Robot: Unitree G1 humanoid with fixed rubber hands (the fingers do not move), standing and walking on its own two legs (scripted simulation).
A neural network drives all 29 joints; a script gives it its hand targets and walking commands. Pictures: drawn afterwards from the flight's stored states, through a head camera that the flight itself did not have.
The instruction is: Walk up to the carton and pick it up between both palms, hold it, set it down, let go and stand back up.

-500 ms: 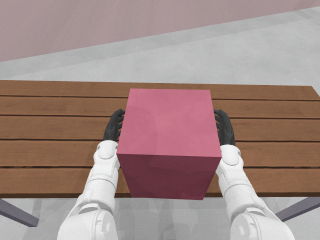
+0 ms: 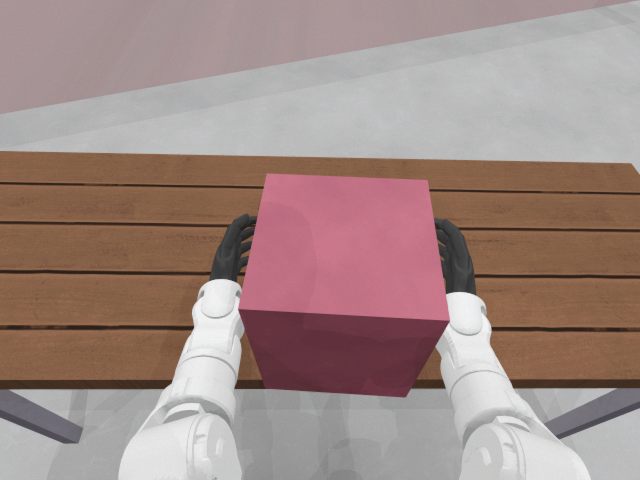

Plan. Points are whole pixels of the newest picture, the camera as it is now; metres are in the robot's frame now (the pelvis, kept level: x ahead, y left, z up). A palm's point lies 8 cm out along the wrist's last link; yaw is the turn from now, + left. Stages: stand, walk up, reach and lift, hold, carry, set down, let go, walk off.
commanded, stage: set down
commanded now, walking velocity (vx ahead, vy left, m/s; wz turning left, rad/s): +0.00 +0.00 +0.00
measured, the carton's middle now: (340, 292) +0.38 +0.01 -0.01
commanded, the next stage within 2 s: none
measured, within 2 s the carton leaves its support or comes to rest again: neither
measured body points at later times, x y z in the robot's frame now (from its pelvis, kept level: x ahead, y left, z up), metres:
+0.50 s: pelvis +0.00 +0.00 +0.00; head +0.06 +0.03 +0.44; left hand +0.39 +0.16 +0.02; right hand +0.39 -0.14 +0.03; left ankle +0.01 +0.12 -0.75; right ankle -0.03 -0.12 -0.75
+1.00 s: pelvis +0.00 +0.00 +0.00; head +0.06 +0.03 +0.44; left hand +0.40 +0.16 +0.01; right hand +0.39 -0.14 +0.02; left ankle +0.02 +0.12 -0.75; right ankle -0.03 -0.12 -0.75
